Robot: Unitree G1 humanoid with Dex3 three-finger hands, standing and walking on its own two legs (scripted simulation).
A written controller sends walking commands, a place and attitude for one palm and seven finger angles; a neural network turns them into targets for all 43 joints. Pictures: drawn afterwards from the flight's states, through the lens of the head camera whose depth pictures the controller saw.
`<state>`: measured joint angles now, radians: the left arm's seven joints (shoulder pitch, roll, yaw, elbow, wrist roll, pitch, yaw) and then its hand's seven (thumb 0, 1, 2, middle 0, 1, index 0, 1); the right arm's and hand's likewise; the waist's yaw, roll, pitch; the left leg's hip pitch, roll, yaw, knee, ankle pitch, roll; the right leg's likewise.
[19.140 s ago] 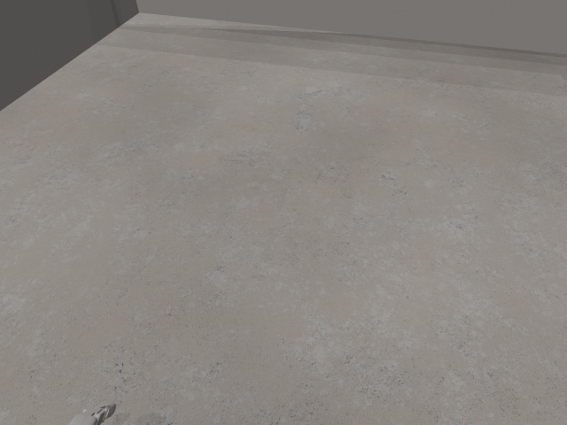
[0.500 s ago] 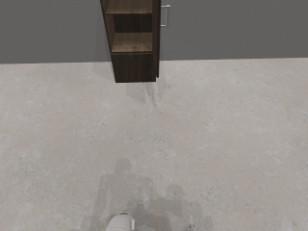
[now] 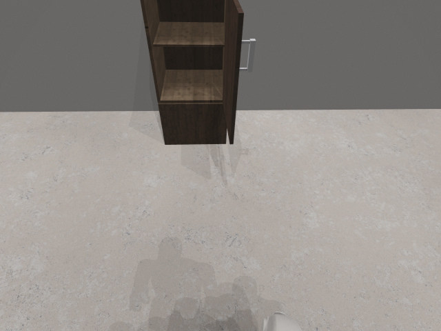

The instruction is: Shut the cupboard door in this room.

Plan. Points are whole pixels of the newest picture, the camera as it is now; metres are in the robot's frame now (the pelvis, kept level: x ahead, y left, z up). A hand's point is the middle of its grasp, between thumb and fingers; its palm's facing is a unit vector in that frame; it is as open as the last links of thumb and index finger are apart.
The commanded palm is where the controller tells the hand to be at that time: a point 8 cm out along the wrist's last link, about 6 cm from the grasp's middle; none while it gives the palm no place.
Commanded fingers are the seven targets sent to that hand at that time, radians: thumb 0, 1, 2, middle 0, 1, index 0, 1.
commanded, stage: turn or walk to find it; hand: left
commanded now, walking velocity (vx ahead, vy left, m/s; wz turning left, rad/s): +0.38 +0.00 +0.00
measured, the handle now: (246, 56) +1.08 -0.04 +0.01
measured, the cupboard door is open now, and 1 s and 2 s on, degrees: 92 92 92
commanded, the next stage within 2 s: stand and wait in 0.52 s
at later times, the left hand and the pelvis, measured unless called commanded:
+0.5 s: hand (172, 309) +0.21 +0.12 -0.17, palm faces +0.09 -0.97 -0.24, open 7.1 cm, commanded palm none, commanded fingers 0.00 0.90 0.90 -0.20 -0.30 -0.20 -0.30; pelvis +0.20 -0.08 +0.00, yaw +2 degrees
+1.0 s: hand (165, 257) +0.33 +0.16 -0.18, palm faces +0.12 -0.98 -0.19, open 7.3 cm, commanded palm none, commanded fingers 0.00 0.90 0.90 -0.20 -0.30 -0.20 -0.30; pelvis +0.33 -0.01 -0.01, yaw +3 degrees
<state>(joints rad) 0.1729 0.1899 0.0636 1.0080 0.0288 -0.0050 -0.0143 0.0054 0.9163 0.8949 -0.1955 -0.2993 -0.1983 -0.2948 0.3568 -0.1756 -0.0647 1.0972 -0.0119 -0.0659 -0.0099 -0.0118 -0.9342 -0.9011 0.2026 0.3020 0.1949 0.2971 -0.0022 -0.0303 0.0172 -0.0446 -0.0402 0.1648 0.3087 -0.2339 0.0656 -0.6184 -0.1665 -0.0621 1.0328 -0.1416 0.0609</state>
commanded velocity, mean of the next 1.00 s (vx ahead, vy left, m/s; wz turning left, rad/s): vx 0.19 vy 0.00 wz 0.05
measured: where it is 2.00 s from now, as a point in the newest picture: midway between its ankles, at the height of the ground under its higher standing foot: (229, 313)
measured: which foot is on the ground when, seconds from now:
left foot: down 0.00-0.24, up 0.26-0.68, down 0.70-1.00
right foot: up 0.00-0.20, down 0.22-0.72, up 0.74-1.00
